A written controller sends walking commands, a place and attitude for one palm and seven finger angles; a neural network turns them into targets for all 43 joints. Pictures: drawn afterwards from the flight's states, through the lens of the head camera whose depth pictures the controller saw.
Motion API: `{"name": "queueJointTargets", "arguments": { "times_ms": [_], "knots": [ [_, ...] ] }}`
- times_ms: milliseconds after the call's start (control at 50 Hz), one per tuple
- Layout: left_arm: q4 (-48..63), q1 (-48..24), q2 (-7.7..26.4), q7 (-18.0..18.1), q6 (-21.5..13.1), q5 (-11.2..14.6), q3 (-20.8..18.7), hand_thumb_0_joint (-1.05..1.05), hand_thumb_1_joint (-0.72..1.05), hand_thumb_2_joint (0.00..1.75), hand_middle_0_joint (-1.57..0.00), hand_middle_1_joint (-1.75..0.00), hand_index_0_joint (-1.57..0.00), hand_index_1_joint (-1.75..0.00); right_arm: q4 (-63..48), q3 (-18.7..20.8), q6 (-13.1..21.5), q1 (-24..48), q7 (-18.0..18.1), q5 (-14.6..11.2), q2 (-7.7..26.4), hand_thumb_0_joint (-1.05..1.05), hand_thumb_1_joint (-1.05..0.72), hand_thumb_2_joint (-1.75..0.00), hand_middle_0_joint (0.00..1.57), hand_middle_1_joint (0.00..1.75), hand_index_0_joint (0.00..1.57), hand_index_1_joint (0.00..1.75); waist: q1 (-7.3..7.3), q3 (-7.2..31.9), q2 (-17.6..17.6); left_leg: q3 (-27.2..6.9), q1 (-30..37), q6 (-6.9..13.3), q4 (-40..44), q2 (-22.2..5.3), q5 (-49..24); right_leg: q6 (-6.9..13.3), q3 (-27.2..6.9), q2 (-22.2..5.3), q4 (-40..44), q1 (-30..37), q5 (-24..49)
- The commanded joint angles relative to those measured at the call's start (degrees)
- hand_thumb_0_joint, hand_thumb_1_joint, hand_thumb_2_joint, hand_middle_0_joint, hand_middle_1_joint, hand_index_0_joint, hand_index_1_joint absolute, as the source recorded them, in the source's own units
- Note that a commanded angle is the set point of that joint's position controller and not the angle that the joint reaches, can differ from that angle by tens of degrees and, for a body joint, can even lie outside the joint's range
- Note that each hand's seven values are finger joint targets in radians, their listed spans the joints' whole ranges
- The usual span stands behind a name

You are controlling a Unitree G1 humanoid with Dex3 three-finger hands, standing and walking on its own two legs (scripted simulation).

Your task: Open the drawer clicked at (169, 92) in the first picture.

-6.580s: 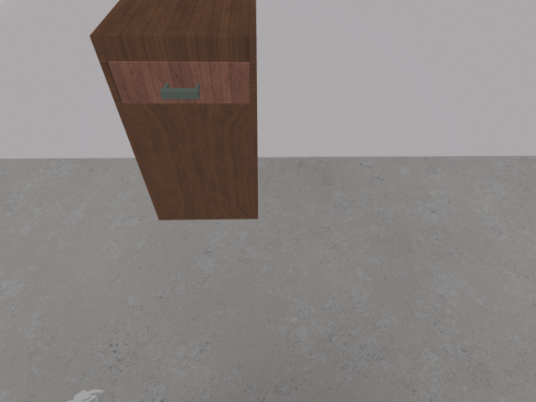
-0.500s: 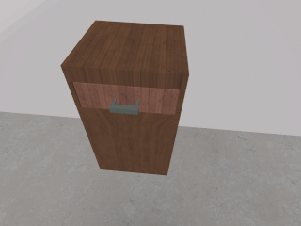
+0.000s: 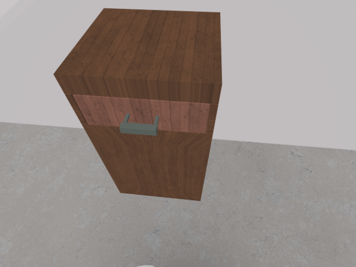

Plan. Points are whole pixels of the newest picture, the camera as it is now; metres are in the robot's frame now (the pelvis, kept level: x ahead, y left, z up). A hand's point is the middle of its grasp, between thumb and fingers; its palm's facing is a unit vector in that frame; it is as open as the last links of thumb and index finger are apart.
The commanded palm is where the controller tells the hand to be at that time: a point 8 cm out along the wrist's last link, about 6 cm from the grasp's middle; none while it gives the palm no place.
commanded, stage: come to a stop and stand still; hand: left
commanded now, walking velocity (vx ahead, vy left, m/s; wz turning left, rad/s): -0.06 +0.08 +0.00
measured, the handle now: (140, 123) +0.53 +0.16 -0.05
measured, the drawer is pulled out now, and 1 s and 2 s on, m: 0.00 0.00 0.00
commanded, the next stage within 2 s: look again from close up in 0.88 s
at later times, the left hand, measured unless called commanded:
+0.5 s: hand out of the picture -0.05 +0.21 -0.16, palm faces +0.02 -0.98 -0.20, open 7.4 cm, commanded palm none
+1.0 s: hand out of the picture -0.12 +0.17 -0.16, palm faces +0.03 -0.99 -0.14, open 7.4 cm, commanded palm none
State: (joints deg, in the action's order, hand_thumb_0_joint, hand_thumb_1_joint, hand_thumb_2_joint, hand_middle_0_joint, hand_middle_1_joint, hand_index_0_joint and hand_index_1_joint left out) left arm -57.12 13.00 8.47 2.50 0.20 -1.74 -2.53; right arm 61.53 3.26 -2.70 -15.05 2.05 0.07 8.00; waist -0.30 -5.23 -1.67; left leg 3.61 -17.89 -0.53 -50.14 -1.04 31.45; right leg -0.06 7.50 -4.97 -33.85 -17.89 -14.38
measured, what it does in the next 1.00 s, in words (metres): steps on the spot: left foot, then right foot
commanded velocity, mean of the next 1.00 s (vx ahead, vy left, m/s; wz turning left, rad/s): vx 0.00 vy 0.00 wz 0.00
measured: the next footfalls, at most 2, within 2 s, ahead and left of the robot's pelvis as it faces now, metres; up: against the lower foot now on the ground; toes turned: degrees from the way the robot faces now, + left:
left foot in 0.12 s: +0.03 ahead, +0.10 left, +0.00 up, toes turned -3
right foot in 0.46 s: -0.02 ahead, -0.09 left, +0.00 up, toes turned -4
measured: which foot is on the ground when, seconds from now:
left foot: up 0.00-0.10, down 0.12-1.00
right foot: down 0.00-0.14, up 0.16-0.44, down 0.46-1.00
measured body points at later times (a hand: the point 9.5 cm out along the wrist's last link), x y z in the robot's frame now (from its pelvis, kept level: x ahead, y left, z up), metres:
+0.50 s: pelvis -0.05 +0.04 +0.01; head -0.05 +0.03 +0.46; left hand -0.05 +0.26 -0.15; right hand -0.03 -0.19 -0.15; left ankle -0.01 +0.10 -0.73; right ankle -0.09 -0.09 -0.73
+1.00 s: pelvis -0.08 +0.03 +0.01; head -0.08 +0.03 +0.46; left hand -0.12 +0.22 -0.15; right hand -0.13 -0.17 -0.15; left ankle -0.01 +0.10 -0.73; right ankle -0.09 -0.09 -0.73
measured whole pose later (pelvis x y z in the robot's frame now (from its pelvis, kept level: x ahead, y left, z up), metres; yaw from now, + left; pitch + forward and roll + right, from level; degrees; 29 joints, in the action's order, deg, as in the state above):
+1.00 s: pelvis -0.08 +0.03 +0.01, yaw -1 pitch -1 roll -1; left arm -64.3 23.2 4.5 2.7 -0.2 -1.5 0.3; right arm 65.9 0.5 -1.5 -20.5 1.3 0.7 6.4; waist -0.7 0.0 -0.7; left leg 6.5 -15.6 3.4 -24.3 0.9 8.1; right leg 0.2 3.1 -0.5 -25.5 -9.9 -14.5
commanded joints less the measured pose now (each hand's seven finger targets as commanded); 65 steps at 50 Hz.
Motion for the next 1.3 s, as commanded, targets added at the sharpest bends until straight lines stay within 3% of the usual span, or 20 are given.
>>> {"name": "queueJointTargets", "arguments": {
  "times_ms": [0, 80, 100, 120, 160, 200, 340, 380, 420, 440, 480, 680, 940, 960, 980, 1000, 1040, 1120, 1180, 1280],
  "knots": [
    [3.3, 2.6, 10.1, 1.1, 0.4, -0.3, -2.8, 0.0, 0.9, 0.9, -0.2, -0.3, -0.2, -0.3, -4.1, 0.7, 0.7, -3.0, -0.7, 0.2, 2.3, 0.0, -0.9, -0.9, 0.2, 0.3, 0.2, 0.3, 0.78, 8.5, 12.5, -1.5, -3.6, -0.8, 1.8, 0.0, -1.3, 11.5, -12.5, -15.0, 9.4, 11.1, 40.7],
    [4.3, -0.5, 9.2, 0.3, 1.5, 0.4, -2.7, 0.0, 0.9, 0.9, -0.2, -0.3, -0.2, -0.3, -3.2, 0.5, 1.2, -7.6, -0.9, 0.6, 3.6, 0.0, -0.9, -0.9, 0.2, 0.3, 0.2, 0.3, -1.96, 7.5, 8.8, 0.5, 10.5, -0.3, 24.3, -0.5, -19.2, 5.0, -9.0, -9.1, 5.8, -0.3, 14.3],
    [5.3, 0.8, 6.2, 0.0, 2.1, 0.6, -2.2, 0.0, 0.9, 0.9, -0.2, -0.3, -0.2, -0.3, -4.3, 1.1, 1.8, -7.0, -1.0, 1.0, 7.3, 0.0, -0.9, -0.9, 0.2, 0.3, 0.2, 0.3, -1.36, 6.3, -3.7, -10.6, 11.0, 2.6, 30.3, -8.9, -22.7, 1.3, -5.2, -2.7, -0.5, -6.1, -0.6],
    [6.5, -0.3, 3.5, -0.1, 2.4, 0.9, -1.7, 0.0, 0.9, 0.9, -0.2, -0.3, -0.2, -0.3, -6.4, 1.5, 1.6, -4.1, -0.9, 1.7, 11.6, 0.0, -0.9, -0.9, 0.2, 0.3, 0.2, 0.3, -1.26, 1.7, -15.2, -19.6, 0.7, 8.0, 37.5, -17.9, -23.4, -1.2, -2.8, 2.2, -8.9, -6.5, -13.9],
    [5.1, -1.3, 4.9, -0.2, 3.1, 0.1, -1.8, 0.0, 0.9, 0.9, -0.2, -0.3, -0.2, -0.3, -7.4, 0.6, 1.9, 1.5, -0.2, 1.9, 10.1, 0.0, -0.9, -0.9, 0.2, 0.3, 0.2, 0.3, -0.02, -1.0, -9.8, -17.8, -6.1, 10.1, 40.0, -16.1, -18.6, -0.1, -9.5, 2.1, -22.2, -4.3, -12.5],
    [2.8, 2.7, 4.7, -0.8, 2.5, -0.1, -1.6, 0.0, 0.9, 0.9, -0.2, -0.3, -0.2, -0.3, -8.1, -0.2, 2.3, 4.3, -0.1, 1.6, 8.6, 0.0, -0.9, -0.9, 0.2, 0.3, 0.2, 0.3, 1.75, 0.3, -5.9, -12.4, -1.8, 9.4, 38.2, -12.7, -20.8, -0.6, -8.7, 1.9, -23.3, -5.6, -8.1],
    [0.9, 3.6, 2.8, -0.6, 1.6, 0.4, 0.4, 0.0, 0.9, 0.9, -0.2, -0.3, -0.2, -0.3, -4.9, -0.3, 2.6, -1.2, 0.1, 1.1, 8.7, 0.0, -0.9, -0.9, 0.2, 0.3, 0.2, 0.3, -0.42, 5.0, -2.7, -12.6, 10.8, 10.3, 37.0, -13.1, -25.5, -1.1, -5.8, 1.7, -0.8, 0.9, -9.9],
    [-0.8, 7.2, 2.6, -0.3, 1.1, 0.5, 0.6, 0.0, 0.9, 0.9, -0.2, -0.3, -0.2, -0.3, -4.0, -0.4, 2.6, -1.2, -0.1, 0.8, 8.3, 0.0, -0.9, -0.9, 0.2, 0.3, 0.2, 0.3, 0.81, 5.5, -0.3, -11.3, 8.7, 7.9, 35.0, -11.2, -23.0, -0.7, -5.7, 1.8, 10.3, 7.2, -1.6],
    [-2.2, 8.3, 4.6, 0.1, 0.2, 0.5, 0.8, 0.0, 0.9, 0.9, -0.2, -0.3, -0.2, -0.3, -3.4, -1.0, 2.7, -1.5, -0.5, 0.2, 5.9, 0.0, -0.9, -0.9, 0.2, 0.3, 0.2, 0.3, 0.2, 3.2, 3.0, -8.0, 4.3, 3.5, 33.2, -6.3, -19.4, 1.3, -10.7, -1.8, 15.5, 10.1, 5.0],
    [-2.4, 8.4, 5.0, 0.2, 0.0, 0.6, 1.0, 0.0, 0.9, 0.9, -0.2, -0.3, -0.2, -0.3, -3.2, -1.2, 2.8, -1.4, -0.7, 0.2, 5.6, 0.0, -0.9, -0.9, 0.2, 0.3, 0.2, 0.3, -0.11, 2.8, 2.1, -7.3, 5.4, 2.5, 33.3, -4.9, -18.9, 2.3, -11.6, -3.4, 15.2, 7.7, 4.5],
    [-3.2, 7.4, 4.7, 0.1, -0.7, 0.7, 1.2, 0.0, 0.9, 0.9, -0.2, -0.3, -0.2, -0.3, -2.0, -1.3, 2.6, -1.8, -0.6, 0.6, 6.1, 0.0, -0.9, -0.9, 0.2, 0.3, 0.2, 0.3, -0.81, 4.1, 9.5, -5.1, 9.5, 2.5, 30.5, -4.7, -23.5, 2.3, -12.5, -2.9, 15.3, 5.1, 6.4],
    [-5.6, 12.1, 2.5, 0.3, -0.2, 0.7, 1.6, 0.0, 0.9, 0.9, -0.2, -0.3, -0.2, -0.3, 2.1, -1.9, 1.8, -4.9, -0.6, 0.7, 5.3, 0.0, -0.9, -0.9, 0.2, 0.3, 0.2, 0.3, -0.12, -2.1, 0.6, -7.7, 3.9, 2.5, 36.4, -5.6, -8.5, 1.5, -10.5, -0.3, 16.2, 1.6, -6.4],
    [-6.5, 15.8, -0.1, 0.5, -0.5, 0.5, 1.7, 0.0, 0.9, 0.9, -0.2, -0.3, -0.2, -0.3, 2.9, -1.7, 2.0, -7.9, -0.3, 0.8, 3.4, 0.0, -0.9, -0.9, 0.2, 0.3, 0.2, 0.3, 0.12, -2.3, 1.3, -8.4, 2.0, 2.7, 36.4, -5.9, -7.0, 1.6, -10.1, 0.5, 14.9, 0.3, -6.5],
    [-6.3, 15.5, 3.3, 1.9, -2.3, -0.7, 2.8, 0.0, 0.9, 0.9, -0.2, -0.3, -0.2, -0.3, -2.4, -2.5, 3.3, -1.2, -1.3, 1.0, 5.7, 0.0, -0.9, -0.9, 0.2, 0.3, 0.2, 0.3, 2.21, -7.8, 6.3, -3.7, -5.0, 0.6, 23.4, -4.1, -13.9, 2.5, -10.0, -1.3, 15.6, -0.2, 1.7],
    [-3.4, 12.7, 5.1, 1.4, -2.4, 0.1, 2.1, 0.0, 0.9, 0.9, -0.2, -0.3, -0.2, -0.3, -3.7, -2.0, 2.7, -4.6, -1.9, 1.0, 3.5, 0.0, -0.9, -0.9, 0.2, 0.3, 0.2, 0.3, -1.31, -2.6, 7.9, -3.2, 1.0, 0.6, 19.8, -2.2, -9.8, 4.2, -14.9, -4.3, 19.6, -7.2, -20.6],
    [-2.1, 9.3, 6.7, 1.2, -2.6, 0.2, 1.7, 0.0, 0.9, 0.9, -0.2, -0.3, -0.2, -0.3, -3.1, -2.3, 2.1, -7.7, -2.2, 1.5, 3.6, 0.0, -0.9, -0.9, 0.2, 0.3, 0.2, 0.3, -3.36, 0.0, 6.7, -2.3, 3.8, 1.0, 15.7, -1.7, -11.7, 5.2, -15.6, -5.2, 19.6, -8.4, -23.0],
    [-0.7, 7.6, 5.4, 0.9, -2.9, 0.7, 1.6, 0.0, 0.9, 0.9, -0.2, -0.3, -0.2, -0.3, -3.2, -2.5, 2.5, -10.5, -2.1, 1.5, 2.2, 0.0, -0.9, -0.9, 0.2, 0.3, 0.2, 0.3, -4.2, 3.3, 0.5, -3.0, 5.8, 2.1, 16.8, -1.7, -14.1, 5.9, -13.1, -3.8, 14.9, -8.2, -17.8],
    [-1.2, 12.0, 2.1, 0.5, -1.5, 0.5, 1.8, 0.0, 0.9, 0.9, -0.2, -0.3, -0.2, -0.3, -5.2, -2.4, 3.2, -7.5, -1.3, 1.5, 5.3, 0.0, -0.9, -0.9, 0.2, 0.3, 0.2, 0.3, -0.34, -0.8, -5.1, -13.3, -5.3, 5.4, 32.2, -7.4, -0.2, 3.7, -6.0, 3.1, 4.7, -0.9, -11.9],
    [-1.9, 14.0, 1.5, 0.2, -1.4, 0.3, 2.1, 0.0, 0.9, 0.9, -0.2, -0.3, -0.2, -0.3, -5.9, -2.2, 3.4, -4.5, -1.2, 1.2, 6.5, 0.0, -0.9, -0.9, 0.2, 0.3, 0.2, 0.3, 1.55, -1.5, 1.7, -13.6, -9.2, 6.1, 34.9, -7.7, 1.6, 3.3, -6.5, 2.7, 5.7, 4.5, -6.6],
    [-0.9, 11.7, 3.2, 0.1, -1.8, 0.5, 2.1, 0.0, 0.9, 0.9, -0.2, -0.3, -0.2, -0.3, -4.5, -2.5, 3.8, -5.0, -1.3, 1.1, 6.1, 0.0, -0.9, -0.9, 0.2, 0.3, 0.2, 0.3, 0.37, -0.5, 3.4, -9.5, -2.5, 4.8, 32.2, -5.5, -8.2, 3.1, -8.7, 0.5, 9.7, 2.7, -4.2]
  ]
}}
